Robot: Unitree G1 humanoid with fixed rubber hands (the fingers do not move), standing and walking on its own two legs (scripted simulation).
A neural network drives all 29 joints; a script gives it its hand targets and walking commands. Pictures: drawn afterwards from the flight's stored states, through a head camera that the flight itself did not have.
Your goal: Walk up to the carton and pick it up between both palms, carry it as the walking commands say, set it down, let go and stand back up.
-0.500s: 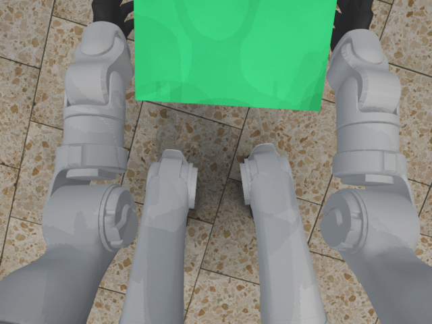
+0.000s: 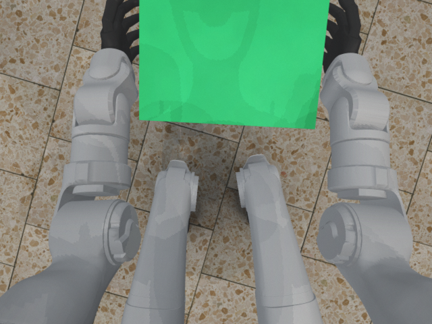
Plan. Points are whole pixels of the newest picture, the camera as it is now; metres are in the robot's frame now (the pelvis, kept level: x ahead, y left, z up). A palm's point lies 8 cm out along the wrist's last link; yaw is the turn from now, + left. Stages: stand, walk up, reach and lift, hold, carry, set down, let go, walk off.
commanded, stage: reach and lift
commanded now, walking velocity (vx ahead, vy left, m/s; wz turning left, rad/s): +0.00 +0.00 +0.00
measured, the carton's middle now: (228, 44) +0.54 -0.03 -0.15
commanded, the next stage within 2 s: none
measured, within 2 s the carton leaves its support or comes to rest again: neither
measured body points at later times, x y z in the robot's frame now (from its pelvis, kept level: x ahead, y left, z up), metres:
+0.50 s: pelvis +0.01 +0.00 +0.06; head +0.29 -0.01 +0.40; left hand +0.50 +0.14 -0.03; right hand +0.48 -0.18 -0.03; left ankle +0.14 +0.12 -0.51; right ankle +0.17 -0.12 -0.51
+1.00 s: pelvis +0.10 +0.00 +0.14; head +0.21 -0.01 +0.58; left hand +0.50 +0.14 +0.10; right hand +0.47 -0.18 +0.11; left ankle +0.14 +0.12 -0.51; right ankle +0.17 -0.12 -0.51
